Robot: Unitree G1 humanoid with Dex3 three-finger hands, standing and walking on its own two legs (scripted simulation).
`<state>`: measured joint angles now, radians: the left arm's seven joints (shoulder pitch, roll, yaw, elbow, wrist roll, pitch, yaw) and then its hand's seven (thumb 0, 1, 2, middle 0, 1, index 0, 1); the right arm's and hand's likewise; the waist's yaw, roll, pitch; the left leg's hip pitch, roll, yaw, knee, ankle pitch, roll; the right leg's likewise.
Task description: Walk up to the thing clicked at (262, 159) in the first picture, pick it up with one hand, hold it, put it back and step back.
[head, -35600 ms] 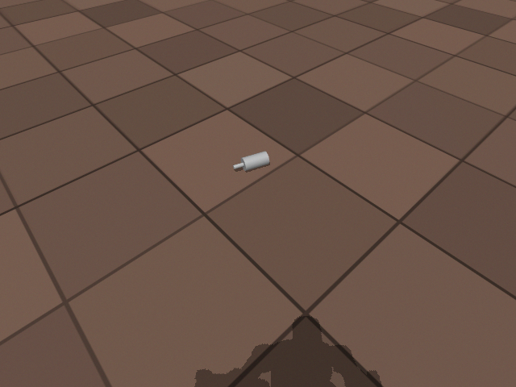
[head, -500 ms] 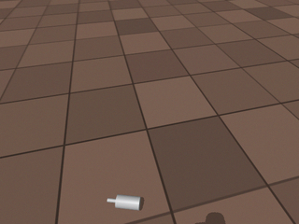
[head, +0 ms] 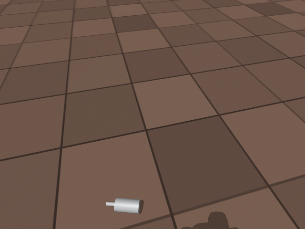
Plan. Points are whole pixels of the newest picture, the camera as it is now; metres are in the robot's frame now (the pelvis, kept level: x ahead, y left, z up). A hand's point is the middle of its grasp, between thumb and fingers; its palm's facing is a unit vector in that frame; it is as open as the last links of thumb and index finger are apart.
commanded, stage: stand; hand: left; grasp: from above
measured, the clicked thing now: (122, 205) +0.45 +0.22 -0.74
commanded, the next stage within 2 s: step back in 1.18 s
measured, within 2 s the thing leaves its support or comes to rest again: neither
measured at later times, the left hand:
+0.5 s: hand out of the picture +0.09 +0.24 -0.16, palm faces +0.01 -0.94 -0.33, open 7.4 cm
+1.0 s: hand out of the picture +0.08 +0.25 -0.16, palm faces -0.01 -0.94 -0.33, open 7.4 cm
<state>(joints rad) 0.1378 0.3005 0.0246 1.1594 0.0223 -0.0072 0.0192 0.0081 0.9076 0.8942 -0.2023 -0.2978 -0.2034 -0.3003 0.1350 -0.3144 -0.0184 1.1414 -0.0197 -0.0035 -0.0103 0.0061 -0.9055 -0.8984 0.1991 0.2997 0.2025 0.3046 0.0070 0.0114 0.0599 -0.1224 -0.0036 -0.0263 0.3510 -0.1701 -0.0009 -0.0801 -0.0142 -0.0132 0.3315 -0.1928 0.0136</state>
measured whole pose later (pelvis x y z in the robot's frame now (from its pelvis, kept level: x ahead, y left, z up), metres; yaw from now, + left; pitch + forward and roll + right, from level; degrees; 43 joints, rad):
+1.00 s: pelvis +0.01 +0.00 +0.00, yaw -1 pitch -3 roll +0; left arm 0.12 0.33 0.02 1.15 0.01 -0.01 0.00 0.01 0.91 0.89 -0.20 -0.30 -0.20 -0.30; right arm 0.12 -0.33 -0.01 1.14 -0.02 -0.01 0.00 0.01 -0.91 -0.90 0.20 0.30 0.20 0.30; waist 0.00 0.01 0.05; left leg -0.11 0.00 -0.02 0.32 -0.17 0.00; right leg -0.07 -0.01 0.00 0.31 -0.19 0.01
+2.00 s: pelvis -0.16 -0.01 -0.03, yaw +3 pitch -2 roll +0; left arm 0.10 0.35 0.06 0.80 0.02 0.03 0.02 0.01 0.90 0.89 -0.21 -0.30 -0.21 -0.30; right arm 0.13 -0.41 -0.05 0.93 -0.01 0.06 0.00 0.01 -0.91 -0.90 0.20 0.30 0.20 0.30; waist 0.00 0.01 0.21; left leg -0.26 -0.04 -0.05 0.74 -0.45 0.01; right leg -0.41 -0.04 -0.06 0.62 -0.18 -0.02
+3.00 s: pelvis -0.48 +0.02 -0.02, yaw +0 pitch -3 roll +0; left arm 0.08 0.38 0.07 0.79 0.02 0.08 0.02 0.01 0.91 0.89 -0.20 -0.30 -0.20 -0.30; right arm 0.22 -0.36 -0.04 0.90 -0.04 0.04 0.00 0.01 -0.90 -0.90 0.20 0.30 0.20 0.30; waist -0.03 -0.04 0.17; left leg -0.26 -0.02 -0.04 0.63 -0.33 0.02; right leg -0.48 0.06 0.08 1.00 -0.52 -0.01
